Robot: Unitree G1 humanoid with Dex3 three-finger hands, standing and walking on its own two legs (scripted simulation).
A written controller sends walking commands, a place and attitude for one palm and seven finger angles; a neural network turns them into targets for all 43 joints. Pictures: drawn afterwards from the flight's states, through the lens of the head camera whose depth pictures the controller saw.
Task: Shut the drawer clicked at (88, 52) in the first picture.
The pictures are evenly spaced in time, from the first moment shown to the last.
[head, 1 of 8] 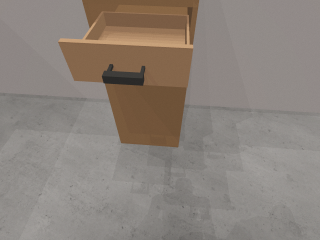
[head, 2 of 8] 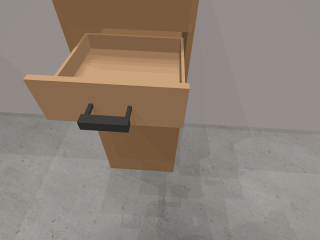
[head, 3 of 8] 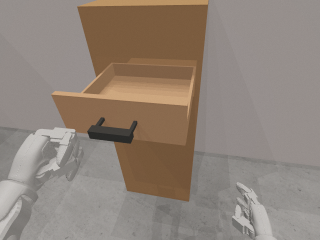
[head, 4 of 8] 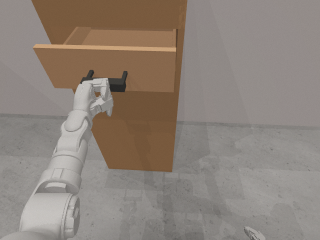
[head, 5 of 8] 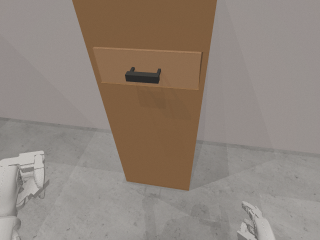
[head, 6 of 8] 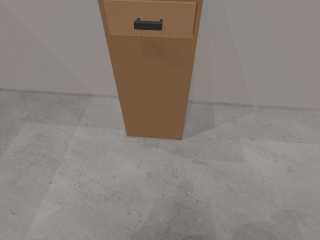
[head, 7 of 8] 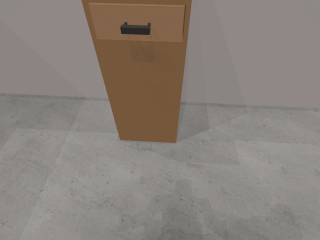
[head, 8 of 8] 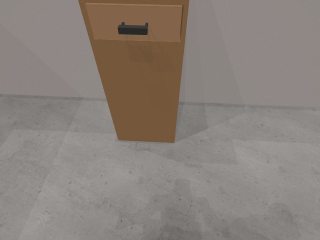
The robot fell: no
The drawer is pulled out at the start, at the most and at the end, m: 0.28 0.28 0.00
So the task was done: yes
